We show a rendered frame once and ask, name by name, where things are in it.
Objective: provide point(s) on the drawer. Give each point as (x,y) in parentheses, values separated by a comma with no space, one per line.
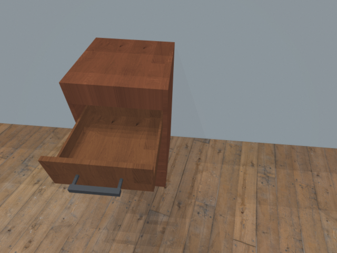
(109,143)

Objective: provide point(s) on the cabinet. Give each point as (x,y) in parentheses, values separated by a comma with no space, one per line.
(124,73)

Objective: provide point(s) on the handle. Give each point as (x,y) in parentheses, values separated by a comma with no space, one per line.
(105,191)

